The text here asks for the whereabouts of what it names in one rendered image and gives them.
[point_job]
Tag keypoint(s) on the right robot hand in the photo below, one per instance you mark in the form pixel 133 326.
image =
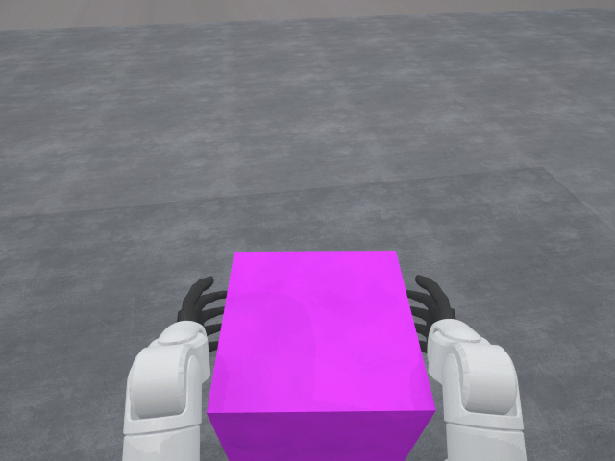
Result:
pixel 437 303

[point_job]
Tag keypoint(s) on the right robot forearm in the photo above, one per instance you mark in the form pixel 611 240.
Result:
pixel 481 398

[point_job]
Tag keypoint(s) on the carton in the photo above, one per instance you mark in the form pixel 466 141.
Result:
pixel 318 359

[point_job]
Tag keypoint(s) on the left robot hand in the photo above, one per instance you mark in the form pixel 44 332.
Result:
pixel 193 304

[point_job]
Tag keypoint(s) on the left robot forearm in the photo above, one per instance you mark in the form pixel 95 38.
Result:
pixel 163 406

